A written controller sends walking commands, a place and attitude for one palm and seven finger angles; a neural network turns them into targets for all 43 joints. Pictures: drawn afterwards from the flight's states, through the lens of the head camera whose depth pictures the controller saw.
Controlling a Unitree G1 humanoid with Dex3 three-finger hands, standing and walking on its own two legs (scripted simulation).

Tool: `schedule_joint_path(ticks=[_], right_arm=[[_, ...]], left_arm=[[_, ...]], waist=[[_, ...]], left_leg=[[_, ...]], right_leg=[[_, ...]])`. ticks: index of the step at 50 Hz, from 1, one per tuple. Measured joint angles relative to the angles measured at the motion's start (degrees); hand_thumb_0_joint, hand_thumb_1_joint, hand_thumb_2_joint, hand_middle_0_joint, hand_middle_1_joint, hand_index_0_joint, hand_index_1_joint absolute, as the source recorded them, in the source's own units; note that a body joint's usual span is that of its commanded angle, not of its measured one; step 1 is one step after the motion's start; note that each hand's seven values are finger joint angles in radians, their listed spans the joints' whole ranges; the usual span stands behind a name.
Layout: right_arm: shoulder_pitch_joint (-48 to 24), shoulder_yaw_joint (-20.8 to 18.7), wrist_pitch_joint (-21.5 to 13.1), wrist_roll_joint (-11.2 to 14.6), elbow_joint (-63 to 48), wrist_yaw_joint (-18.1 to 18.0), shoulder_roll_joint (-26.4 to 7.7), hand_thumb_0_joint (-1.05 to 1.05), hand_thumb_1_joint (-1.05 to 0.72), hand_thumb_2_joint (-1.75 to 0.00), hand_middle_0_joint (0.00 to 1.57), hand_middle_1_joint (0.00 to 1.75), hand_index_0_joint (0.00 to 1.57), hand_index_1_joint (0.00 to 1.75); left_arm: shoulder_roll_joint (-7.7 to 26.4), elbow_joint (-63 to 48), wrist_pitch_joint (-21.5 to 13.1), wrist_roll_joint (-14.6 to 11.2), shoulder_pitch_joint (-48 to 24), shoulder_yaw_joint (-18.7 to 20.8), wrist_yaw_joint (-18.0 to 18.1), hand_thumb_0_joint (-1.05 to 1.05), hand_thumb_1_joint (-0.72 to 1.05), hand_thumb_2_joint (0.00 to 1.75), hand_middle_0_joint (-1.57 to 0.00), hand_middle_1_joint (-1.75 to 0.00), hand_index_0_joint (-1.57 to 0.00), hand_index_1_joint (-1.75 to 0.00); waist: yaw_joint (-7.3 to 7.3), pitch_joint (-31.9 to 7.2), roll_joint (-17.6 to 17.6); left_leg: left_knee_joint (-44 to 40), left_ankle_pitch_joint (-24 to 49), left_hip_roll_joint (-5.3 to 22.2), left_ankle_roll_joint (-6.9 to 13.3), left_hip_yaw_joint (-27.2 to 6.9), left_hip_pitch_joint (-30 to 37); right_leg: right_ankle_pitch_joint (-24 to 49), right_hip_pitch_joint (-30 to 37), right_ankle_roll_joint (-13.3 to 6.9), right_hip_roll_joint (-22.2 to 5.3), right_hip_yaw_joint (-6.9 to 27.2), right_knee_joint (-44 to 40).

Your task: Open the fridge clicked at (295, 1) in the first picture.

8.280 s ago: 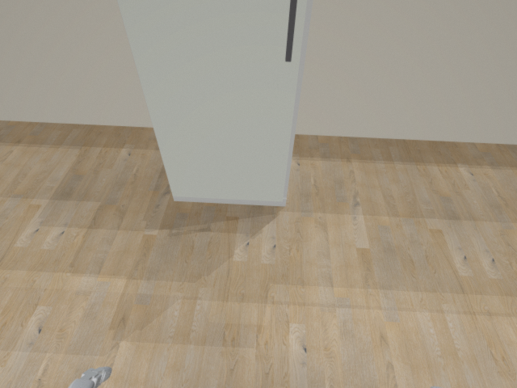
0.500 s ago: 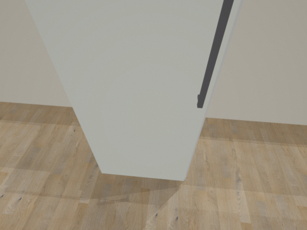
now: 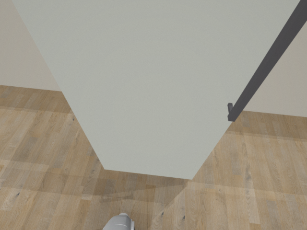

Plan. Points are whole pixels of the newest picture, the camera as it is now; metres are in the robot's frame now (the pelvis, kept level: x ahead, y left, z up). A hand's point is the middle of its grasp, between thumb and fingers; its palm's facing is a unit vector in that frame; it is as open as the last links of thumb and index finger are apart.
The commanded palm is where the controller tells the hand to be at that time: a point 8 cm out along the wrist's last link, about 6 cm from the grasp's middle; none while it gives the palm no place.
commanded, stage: come to a stop and stand still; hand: right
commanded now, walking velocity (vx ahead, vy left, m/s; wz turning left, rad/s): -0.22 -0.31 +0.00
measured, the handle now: (281, 33) +0.42 -0.16 +0.30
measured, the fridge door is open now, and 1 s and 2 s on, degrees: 0 0 0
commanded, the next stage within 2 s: look again from close up in 1.38 s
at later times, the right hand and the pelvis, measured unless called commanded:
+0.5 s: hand out of the picture -0.03 -0.23 -0.17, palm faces +0.13 +0.97 -0.20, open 7.4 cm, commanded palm none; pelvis -0.05 -0.03 +0.02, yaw -2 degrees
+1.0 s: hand out of the picture -0.10 -0.17 -0.16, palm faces +0.03 +0.99 -0.15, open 7.4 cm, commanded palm none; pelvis -0.10 -0.02 +0.02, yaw -1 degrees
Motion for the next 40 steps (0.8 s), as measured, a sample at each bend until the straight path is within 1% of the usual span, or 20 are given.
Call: schedule_joint_path(ticks=[1,2,5,7,10,13,15,18,19,20,21,22,25,27,28,31,35,36,38,40], right_arm=[[-0.6,0.2,-0.3,0.0,0.0,-0.2,0.3,0.01,-0.92,-0.90,0.19,0.30,0.19,0.29],[-1.2,0.5,-0.2,0.0,-0.1,-0.4,0.7,0.01,-0.92,-0.90,0.19,0.30,0.19,0.29],[-2.5,1.1,0.5,-0.3,-1.0,-1.2,1.6,0.00,-0.91,-0.90,0.19,0.30,0.20,0.29],[-3.2,1.3,1.2,-0.4,-1.6,-1.5,2.1,0.00,-0.91,-0.90,0.20,0.30,0.20,0.29],[-3.4,1.4,2.0,-0.5,-2.4,-1.7,2.6,0.00,-0.91,-0.90,0.20,0.30,0.20,0.29],[-2.6,1.2,2.6,-0.7,-2.9,-1.9,2.3,0.00,-0.91,-0.90,0.20,0.30,0.20,0.29],[-1.6,1.0,3.0,-0.9,-3.0,-1.9,1.5,0.00,-0.91,-0.90,0.20,0.30,0.20,0.29],[0.7,0.4,3.9,-0.9,-2.8,-1.8,0.1,0.00,-0.90,-0.90,0.20,0.30,0.20,0.29],[1.3,0.3,4.4,-0.6,-2.5,-1.7,-0.5,0.00,-0.90,-0.90,0.20,0.30,0.20,0.29],[1.8,0.0,5.1,-0.4,-2.1,-1.7,-1.0,0.00,-0.90,-0.90,0.20,0.30,0.20,0.29],[2.4,-0.2,5.8,-0.3,-1.6,-1.7,-1.2,0.00,-0.90,-0.90,0.20,0.30,0.20,0.29],[3.1,-0.4,6.3,-0.4,-1.3,-1.7,-1.4,0.00,-0.91,-0.90,0.20,0.30,0.20,0.29],[5.4,-0.7,6.6,-0.7,-0.3,-1.5,-1.6,0.00,-0.91,-0.90,0.20,0.30,0.20,0.29],[7.2,-0.7,6.2,-0.8,0.4,-1.4,-1.6,0.01,-0.91,-0.90,0.20,0.30,0.20,0.29],[8.1,-0.6,6.1,-0.7,0.8,-1.4,-1.5,0.01,-0.91,-0.90,0.20,0.30,0.20,0.29],[10.1,-0.1,6.0,-0.6,2.0,-1.5,-0.7,0.01,-0.91,-0.90,0.19,0.30,0.19,0.29],[11.1,1.2,5.5,-0.4,3.6,-1.5,0.9,0.01,-0.91,-0.90,0.19,0.30,0.19,0.29],[11.1,1.5,5.2,-0.3,3.9,-1.6,1.4,0.01,-0.91,-0.90,0.19,0.30,0.19,0.29],[10.7,2.1,4.3,-0.3,4.6,-1.8,2.2,0.01,-0.91,-0.90,0.19,0.30,0.19,0.29],[10.3,2.8,3.5,-0.1,5.2,-2.0,3.6,0.01,-0.91,-0.90,0.19,0.30,0.19,0.29]], left_arm=[[0.8,-0.2,0.6,-0.4,-0.8,0.3,0.0,0.00,0.90,0.90,-0.21,-0.29,-0.20,-0.30],[1.6,-0.6,1.0,-0.6,-1.8,0.7,0.1,0.00,0.90,0.90,-0.21,-0.29,-0.20,-0.30],[3.0,-2.5,1.7,-0.8,-5.9,1.4,0.4,0.00,0.90,0.90,-0.20,-0.29,-0.20,-0.30],[3.7,-4.3,2.0,-0.6,-9.1,1.7,0.3,0.00,0.91,0.90,-0.20,-0.29,-0.20,-0.30],[4.4,-7.2,2.5,-0.2,-13.5,2.1,-0.4,0.00,0.91,0.90,-0.20,-0.29,-0.19,-0.30],[4.5,-9.7,2.6,-0.1,-17.2,2.2,-0.9,0.00,0.91,0.90,-0.20,-0.29,-0.19,-0.30],[4.2,-11.1,2.3,-0.1,-18.8,2.1,-1.2,0.00,0.91,0.90,-0.20,-0.29,-0.19,-0.30],[3.4,-12.7,1.3,-0.3,-19.6,1.6,-1.5,0.00,0.91,0.90,-0.20,-0.29,-0.19,-0.30],[2.9,-13.0,0.8,-0.2,-19.6,1.5,-1.4,0.00,0.91,0.90,-0.20,-0.29,-0.19,-0.30],[2.3,-13.2,0.7,0.0,-19.3,1.3,-1.4,0.00,0.91,0.90,-0.20,-0.29,-0.19,-0.30],[1.8,-13.5,1.0,0.2,-18.8,0.9,-1.4,0.00,0.91,0.90,-0.20,-0.29,-0.19,-0.30],[1.4,-13.5,1.2,0.4,-18.3,0.6,-1.3,0.00,0.91,0.90,-0.20,-0.29,-0.19,-0.30],[0.1,-12.8,1.7,0.5,-16.6,-0.3,-1.1,0.00,0.91,0.90,-0.20,-0.29,-0.20,-0.30],[-0.2,-12.5,1.5,0.1,-15.8,-0.1,-0.6,-0.01,0.92,0.90,-0.20,-0.29,-0.20,-0.30],[-0.1,-12.3,1.3,0.0,-15.5,-0.1,-0.5,-0.01,0.92,0.90,-0.21,-0.29,-0.20,-0.30],[0.0,-11.5,0.9,0.0,-14.5,0.0,-0.3,-0.01,0.93,0.90,-0.21,-0.29,-0.20,-0.30],[0.5,-10.1,0.5,0.1,-13.5,0.2,-0.1,-0.01,0.93,0.90,-0.21,-0.29,-0.20,-0.30],[0.7,-9.6,0.5,0.0,-13.2,0.3,-0.2,-0.01,0.93,0.90,-0.21,-0.29,-0.20,-0.30],[1.2,-8.2,0.5,-0.4,-12.5,0.4,-0.3,-0.01,0.92,0.90,-0.21,-0.29,-0.20,-0.30],[2.1,-6.6,0.8,-0.7,-11.8,0.6,-0.3,0.00,0.93,0.90,-0.21,-0.29,-0.20,-0.30]], waist=[[0.34,0.2,-0.6],[0.55,0.3,-1.0],[0.09,0.1,-0.2],[-0.49,0.0,0.6],[-1.56,-0.3,1.6],[-2.77,-0.6,2.6],[-3.45,-1.0,3.4],[-4.06,-2.0,4.4],[-4.04,-2.1,5.1],[-4.23,-2.0,5.7],[-4.41,-2.1,5.7],[-4.59,-2.4,5.6],[-4.93,-3.3,5.2],[-5.04,-3.9,5.2],[-5.03,-4.2,5.1],[-4.71,-4.6,4.6],[-3.71,-4.4,3.5],[-3.53,-4.5,3.2],[-3.28,-4.4,2.5],[-2.71,-4.3,0.3]], left_leg=[[1.9,-2.7,-0.1,0.1,0.7,0.2],[2.4,-4.9,-0.1,0.3,1.2,0.9],[1.0,-5.9,0.5,0.3,1.4,2.0],[-0.7,-4.6,0.8,0.6,1.4,2.5],[-2.7,-2.8,1.2,0.7,1.6,2.6],[-3.9,-1.4,1.4,0.4,1.6,2.3],[-4.0,-0.7,1.5,0.1,1.6,1.8],[-2.3,-0.6,1.8,-0.8,1.4,0.5],[-0.9,-1.5,2.2,-1.0,1.0,-0.1],[1.5,-6.1,1.9,-1.3,-0.2,-0.8],[4.7,-10.7,1.1,-1.3,-1.6,-1.7],[8.5,-13.1,0.1,-1.2,-2.9,-2.6],[20.1,-12.6,-2.1,-1.3,-5.7,-4.4],[24.0,-11.0,-2.5,-1.8,-6.6,-3.9],[24.2,-10.9,-2.5,-2.0,-6.6,-2.9],[18.8,-13.1,-2.1,-2.5,-5.8,1.8],[3.9,-16.6,-1.6,-2.4,-4.5,9.8],[-0.2,-15.5,-1.6,-2.2,-4.4,11.6],[-8.1,-10.4,-1.8,-1.5,-4.2,15.0],[-9.8,-9.1,-3.0,-0.6,-3.4,16.4]], right_leg=[[-2.6,-2.0,-0.9,0.5,1.2,5.5],[-4.2,-3.9,-1.6,1.1,1.5,10.0],[-5.0,-9.9,-1.8,3.4,-1.0,19.4],[-3.6,-13.2,-1.6,4.6,-2.6,21.7],[-0.6,-16.6,-1.0,5.8,-4.1,21.4],[1.3,-17.3,-0.7,6.3,-4.5,18.0],[2.3,-16.1,-0.8,6.2,-4.4,13.6],[7.9,-10.6,-1.3,5.8,-4.8,0.7],[10.8,-9.7,-3.3,6.1,-5.4,-1.6],[11.3,-9.6,-4.9,6.5,-5.7,-1.5],[11.3,-9.5,-6.0,6.5,-5.8,-1.5],[11.5,-9.2,-6.7,6.5,-5.9,-2.4],[14.1,-8.2,-7.4,7.0,-6.0,-6.8],[16.0,-7.8,-7.7,7.6,-6.4,-9.8],[16.9,-7.8,-7.9,7.9,-6.6,-10.9],[18.6,-7.8,-8.5,8.6,-7.2,-13.3],[20.2,-8.1,-8.7,9.0,-8.0,-14.8],[20.4,-8.4,-8.6,9.1,-8.3,-14.8],[20.5,-9.0,-8.2,9.0,-8.6,-13.9],[20.8,-8.4,-7.6,7.9,-7.8,-14.0]])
